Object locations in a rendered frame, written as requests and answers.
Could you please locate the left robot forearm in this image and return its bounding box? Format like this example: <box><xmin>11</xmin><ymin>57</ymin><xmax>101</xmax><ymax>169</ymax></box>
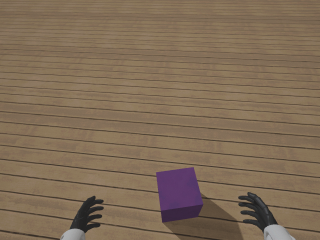
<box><xmin>60</xmin><ymin>228</ymin><xmax>86</xmax><ymax>240</ymax></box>

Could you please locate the right robot forearm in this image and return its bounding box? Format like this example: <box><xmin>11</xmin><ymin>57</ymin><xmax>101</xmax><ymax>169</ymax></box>
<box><xmin>263</xmin><ymin>224</ymin><xmax>296</xmax><ymax>240</ymax></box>

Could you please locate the right robot hand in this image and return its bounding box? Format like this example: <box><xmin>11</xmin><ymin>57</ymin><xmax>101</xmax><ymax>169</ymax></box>
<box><xmin>238</xmin><ymin>192</ymin><xmax>278</xmax><ymax>233</ymax></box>

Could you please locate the left robot hand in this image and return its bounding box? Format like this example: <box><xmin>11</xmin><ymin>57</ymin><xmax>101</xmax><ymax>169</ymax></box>
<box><xmin>69</xmin><ymin>195</ymin><xmax>104</xmax><ymax>233</ymax></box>

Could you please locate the carton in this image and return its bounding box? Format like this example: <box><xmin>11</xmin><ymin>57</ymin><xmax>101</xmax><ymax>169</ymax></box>
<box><xmin>156</xmin><ymin>167</ymin><xmax>203</xmax><ymax>223</ymax></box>

